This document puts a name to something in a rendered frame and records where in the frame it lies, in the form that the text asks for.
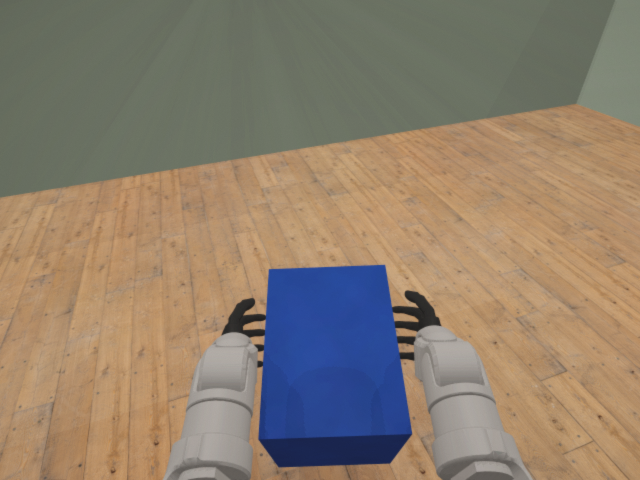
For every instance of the left robot hand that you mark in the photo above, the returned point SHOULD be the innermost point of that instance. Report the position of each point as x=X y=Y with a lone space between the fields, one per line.
x=237 y=320

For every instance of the robot left forearm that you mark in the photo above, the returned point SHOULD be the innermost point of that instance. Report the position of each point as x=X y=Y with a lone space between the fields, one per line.
x=214 y=443

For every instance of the robot right forearm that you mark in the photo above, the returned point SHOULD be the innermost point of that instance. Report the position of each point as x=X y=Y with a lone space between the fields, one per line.
x=470 y=441

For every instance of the carton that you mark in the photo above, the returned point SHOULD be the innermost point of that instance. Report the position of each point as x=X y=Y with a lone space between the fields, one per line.
x=332 y=391

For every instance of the right robot hand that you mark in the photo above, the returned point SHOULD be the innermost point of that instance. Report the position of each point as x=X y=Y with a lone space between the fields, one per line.
x=425 y=314

